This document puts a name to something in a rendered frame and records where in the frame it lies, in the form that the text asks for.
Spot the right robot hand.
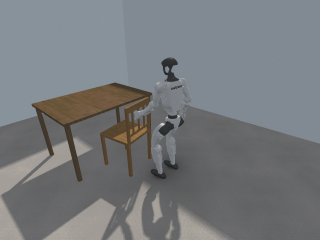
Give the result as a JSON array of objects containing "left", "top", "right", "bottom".
[{"left": 178, "top": 112, "right": 186, "bottom": 120}]

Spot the robot right foot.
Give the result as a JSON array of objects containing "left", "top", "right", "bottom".
[{"left": 164, "top": 160, "right": 178, "bottom": 170}]

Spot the chair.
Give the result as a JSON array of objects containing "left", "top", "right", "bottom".
[{"left": 100, "top": 97, "right": 152, "bottom": 177}]

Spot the table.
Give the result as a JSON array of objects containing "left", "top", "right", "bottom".
[{"left": 31, "top": 82, "right": 153, "bottom": 182}]

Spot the humanoid robot head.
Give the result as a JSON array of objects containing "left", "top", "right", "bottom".
[{"left": 161, "top": 57, "right": 180, "bottom": 82}]

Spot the right robot forearm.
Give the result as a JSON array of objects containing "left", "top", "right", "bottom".
[{"left": 180, "top": 101, "right": 191, "bottom": 114}]

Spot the left robot upper arm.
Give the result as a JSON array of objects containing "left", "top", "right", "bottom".
[{"left": 151, "top": 81, "right": 167, "bottom": 109}]

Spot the left robot forearm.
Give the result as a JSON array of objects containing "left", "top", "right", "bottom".
[{"left": 139, "top": 102, "right": 154, "bottom": 117}]

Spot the right robot upper arm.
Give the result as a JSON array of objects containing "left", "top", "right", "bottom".
[{"left": 179, "top": 78, "right": 192, "bottom": 103}]

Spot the left robot hand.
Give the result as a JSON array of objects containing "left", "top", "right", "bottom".
[{"left": 133, "top": 110, "right": 141, "bottom": 120}]

